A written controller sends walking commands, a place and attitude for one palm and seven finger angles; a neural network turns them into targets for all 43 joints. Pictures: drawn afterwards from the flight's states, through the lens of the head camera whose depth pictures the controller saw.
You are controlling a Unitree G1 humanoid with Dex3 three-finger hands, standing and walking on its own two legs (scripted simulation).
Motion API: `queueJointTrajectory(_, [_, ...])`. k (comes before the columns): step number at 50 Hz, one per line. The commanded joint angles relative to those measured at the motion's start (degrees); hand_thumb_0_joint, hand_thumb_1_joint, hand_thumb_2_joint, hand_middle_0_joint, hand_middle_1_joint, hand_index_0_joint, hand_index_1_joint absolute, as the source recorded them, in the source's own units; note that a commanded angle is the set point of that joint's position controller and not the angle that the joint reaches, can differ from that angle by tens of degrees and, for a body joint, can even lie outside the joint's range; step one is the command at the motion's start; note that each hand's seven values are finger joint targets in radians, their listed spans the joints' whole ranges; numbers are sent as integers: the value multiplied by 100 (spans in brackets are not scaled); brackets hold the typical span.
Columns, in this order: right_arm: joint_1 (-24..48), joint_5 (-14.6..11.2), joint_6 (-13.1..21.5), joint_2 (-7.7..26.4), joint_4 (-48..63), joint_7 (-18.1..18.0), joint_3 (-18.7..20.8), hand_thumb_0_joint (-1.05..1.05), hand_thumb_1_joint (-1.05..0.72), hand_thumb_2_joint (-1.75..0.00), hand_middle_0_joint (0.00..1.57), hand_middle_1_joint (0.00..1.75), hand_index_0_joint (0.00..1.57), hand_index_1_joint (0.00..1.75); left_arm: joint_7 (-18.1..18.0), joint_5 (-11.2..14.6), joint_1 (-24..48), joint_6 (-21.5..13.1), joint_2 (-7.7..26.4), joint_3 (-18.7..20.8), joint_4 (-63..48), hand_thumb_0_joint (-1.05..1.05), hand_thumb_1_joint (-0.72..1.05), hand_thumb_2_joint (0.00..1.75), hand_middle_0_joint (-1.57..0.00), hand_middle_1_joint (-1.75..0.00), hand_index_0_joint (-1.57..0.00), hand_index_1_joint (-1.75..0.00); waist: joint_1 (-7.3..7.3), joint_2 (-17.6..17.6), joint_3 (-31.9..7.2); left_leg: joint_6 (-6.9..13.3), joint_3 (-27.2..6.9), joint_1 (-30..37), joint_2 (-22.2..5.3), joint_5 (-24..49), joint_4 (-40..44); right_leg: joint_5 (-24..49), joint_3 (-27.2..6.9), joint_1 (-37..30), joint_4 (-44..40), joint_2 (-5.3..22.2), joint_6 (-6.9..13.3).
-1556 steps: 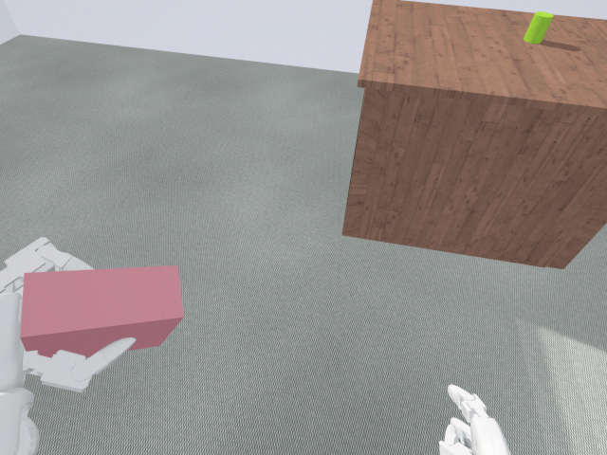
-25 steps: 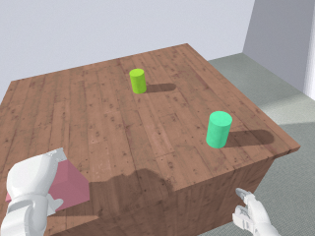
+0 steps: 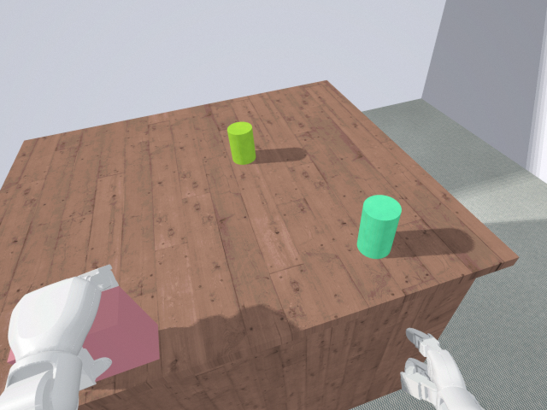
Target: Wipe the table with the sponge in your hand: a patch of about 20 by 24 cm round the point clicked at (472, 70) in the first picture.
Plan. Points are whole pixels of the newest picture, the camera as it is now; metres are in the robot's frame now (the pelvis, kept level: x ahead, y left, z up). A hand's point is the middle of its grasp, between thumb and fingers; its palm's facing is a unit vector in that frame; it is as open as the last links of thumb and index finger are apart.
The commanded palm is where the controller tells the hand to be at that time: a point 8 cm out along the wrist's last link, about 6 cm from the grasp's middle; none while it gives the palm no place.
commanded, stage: lift the sponge slowly off the table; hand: left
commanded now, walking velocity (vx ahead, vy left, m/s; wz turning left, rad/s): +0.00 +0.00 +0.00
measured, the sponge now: (102, 346) +0.16 +0.27 +0.05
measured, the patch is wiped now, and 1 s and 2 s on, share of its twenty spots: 1.00 1.00 1.00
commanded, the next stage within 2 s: bring the sponge back beside the body in 1.80 s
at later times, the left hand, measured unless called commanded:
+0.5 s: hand (77, 322) +0.16 +0.28 +0.12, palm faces +0.09 -0.11 -0.99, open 9.3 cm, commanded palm +0.12 +0.27 +0.19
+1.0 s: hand (69, 301) +0.17 +0.27 +0.15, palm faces +0.16 -0.11 -0.98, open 9.3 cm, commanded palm +0.12 +0.27 +0.22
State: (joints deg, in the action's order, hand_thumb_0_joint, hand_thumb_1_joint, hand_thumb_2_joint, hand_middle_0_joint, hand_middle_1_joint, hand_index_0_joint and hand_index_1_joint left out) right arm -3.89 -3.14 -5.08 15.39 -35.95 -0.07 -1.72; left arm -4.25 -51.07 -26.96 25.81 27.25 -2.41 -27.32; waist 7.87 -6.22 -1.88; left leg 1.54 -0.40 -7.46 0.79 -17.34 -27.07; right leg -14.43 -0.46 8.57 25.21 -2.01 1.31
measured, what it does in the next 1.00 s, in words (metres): stands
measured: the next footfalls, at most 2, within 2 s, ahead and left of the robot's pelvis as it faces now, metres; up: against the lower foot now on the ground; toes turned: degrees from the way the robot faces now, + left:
none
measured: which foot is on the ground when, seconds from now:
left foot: down 0.00-1.00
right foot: down 0.00-1.00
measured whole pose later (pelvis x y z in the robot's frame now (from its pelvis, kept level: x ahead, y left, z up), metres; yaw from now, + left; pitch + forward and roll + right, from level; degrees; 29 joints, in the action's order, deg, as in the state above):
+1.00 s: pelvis -0.01 -0.01 +0.00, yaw +0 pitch -4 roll +0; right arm -2.7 -2.9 -4.2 15.8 -35.9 -1.5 -3.1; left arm 2.3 -44.8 -20.3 27.7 33.7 2.6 -31.9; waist 8.4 -6.6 -0.6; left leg 0.7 -0.9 -6.4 0.4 -15.7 -25.8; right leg -13.0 -0.1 7.6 24.2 -2.4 2.0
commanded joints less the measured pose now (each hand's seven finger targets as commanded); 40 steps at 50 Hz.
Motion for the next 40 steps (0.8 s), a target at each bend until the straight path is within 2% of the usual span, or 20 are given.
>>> queueJointTrajectory(1, [1393,7,424,474,1175,21,156,0,-90,-90,20,30,20,30,-34,-39,179,-30,838,545,-947,0,10,130,-120,-160,-120,-160,112,498,-494,138,-387,-63,-4,1823,284,1241,-375,-299,-319,-14,286])
queueJointTrajectory(5, [1408,44,410,511,1211,6,143,0,-90,-90,20,30,20,30,-19,-49,393,-55,1187,849,-1281,0,10,130,-120,-160,-120,-160,154,396,-614,161,-388,-33,16,1787,287,1215,-421,-386,-332,-9,293])
queueJointTrajectory(7, [1368,39,377,515,1112,-35,129,0,-90,-90,20,30,20,30,-11,14,344,-66,1095,828,-891,0,10,130,-120,-160,-120,-160,97,557,-312,125,-395,-32,-7,1691,316,1028,-420,-217,-459,-16,273])
queueJointTrajectory(9, [1558,46,405,536,1190,-55,124,0,-90,-90,20,30,20,30,-27,-39,665,-118,1469,1107,-1338,0,10,130,-120,-160,-120,-160,121,254,-451,127,-448,91,9,1622,319,974,-701,-256,-485,-67,336])
queueJointTrajectory(10, [1406,71,422,515,1212,-54,146,0,-90,-90,20,30,20,30,-49,-67,747,-109,1440,1091,-1397,0,10,130,-120,-160,-120,-160,160,166,-683,159,-379,95,39,1812,244,1171,-503,-395,-390,-6,326])
queueJointTrajectory(12, [1341,45,394,526,1104,-80,134,0,-90,-90,20,30,20,30,-6,55,390,-118,1257,1017,-953,0,10,130,-120,-160,-120,-160,105,404,-362,117,-396,76,7,1756,286,1064,-476,-244,-495,-10,287])
queueJointTrajectory(14, [1581,30,431,526,1207,-99,115,0,-90,-90,20,30,20,30,22,65,875,-168,1543,1174,-1447,0,10,130,-120,-160,-120,-160,86,92,-439,128,-461,177,8,1607,325,889,-708,-232,-539,-58,332])
queueJointTrajectory(17, [1366,61,443,528,1100,-150,118,0,-90,-90,20,30,20,30,75,75,892,-169,1328,988,-1096,0,10,130,-120,-160,-120,-160,46,234,-376,131,-403,153,17,1711,332,938,-445,-239,-570,-4,283])
queueJointTrajectory(19, [1616,40,513,518,1186,-163,97,0,-90,-90,20,30,20,30,85,39,1228,-231,1646,1194,-1546,0,10,130,-120,-160,-120,-160,68,-50,-515,133,-477,272,20,1679,352,924,-690,-284,-560,-56,343])
queueJointTrajectory(20, [1426,86,531,504,1183,-163,114,0,-90,-90,20,30,20,30,75,32,1215,-217,1567,1136,-1494,0,10,130,-120,-160,-120,-160,118,1,-715,153,-411,216,46,1793,304,1033,-473,-425,-476,-4,319])
queueJointTrajectory(22, [1390,76,479,524,1085,-163,102,0,-90,-90,20,30,20,30,129,80,940,-163,1409,1047,-1064,0,10,130,-120,-160,-120,-160,84,248,-434,115,-421,151,20,1734,366,963,-447,-307,-578,-1,288])
queueJointTrajectory(23, [1384,69,448,550,1068,-165,112,0,-90,-90,20,30,20,30,144,68,1048,-151,1603,1193,-1100,0,10,130,-120,-160,-120,-160,97,335,-448,108,-430,130,13,1723,368,957,-488,-312,-577,11,282])
queueJointTrajectory(25, [1518,75,485,536,1148,-151,99,0,-90,-90,20,30,20,30,146,39,1319,-97,1665,1247,-1323,0,10,130,-120,-160,-120,-160,142,131,-715,124,-402,125,47,1791,355,1065,-496,-480,-455,0,324])
queueJointTrajectory(29, [1747,19,478,512,1209,-93,87,0,-90,-90,20,30,20,30,227,198,1012,-25,1670,1329,-1562,0,10,130,-120,-160,-120,-160,158,189,-592,92,-475,135,22,1806,385,1161,-674,-429,-471,-45,334])
queueJointTrajectory(30, [1599,48,486,505,1211,-86,79,0,-90,-90,20,30,20,30,232,225,1071,8,1548,1208,-1546,0,10,130,-120,-160,-120,-160,180,71,-732,107,-402,55,31,1846,372,1177,-435,-518,-398,10,299])
queueJointTrajectory(33, [1513,32,437,529,1159,-109,74,0,-90,-90,20,30,20,30,290,299,1127,44,1512,1147,-1372,0,10,130,-120,-160,-120,-160,117,407,-469,100,-432,28,-2,1699,429,1002,-422,-334,-528,22,249])
queueJointTrajectory(34, [1731,9,494,528,1207,-133,53,0,-90,-90,20,30,20,30,280,265,1381,37,1785,1366,-1552,0,10,130,-120,-160,-120,-160,88,306,-461,99,-472,64,-11,1540,449,798,-654,-288,-545,-57,305])
queueJointTrajectory(37, [1487,27,452,556,1109,-189,46,0,-90,-90,20,30,20,30,290,230,1532,94,1644,1206,-1025,0,10,130,-120,-160,-120,-160,57,421,-316,90,-396,7,2,1487,463,659,-457,-202,-618,10,261])
queueJointTrajectory(39, [1728,7,512,542,1195,-208,32,0,-90,-90,20,30,20,30,295,194,1934,56,1905,1371,-1415,0,10,130,-120,-160,-120,-160,63,180,-539,97,-442,116,21,1423,456,620,-696,-263,-596,-45,321])
queueJointTrajectory(40, [1572,40,527,543,1209,-211,39,0,-90,-90,20,30,20,30,281,191,1977,69,1909,1366,-1408,0,10,130,-120,-160,-120,-160,155,57,-806,118,-389,94,66,1609,400,832,-527,-468,-490,22,316])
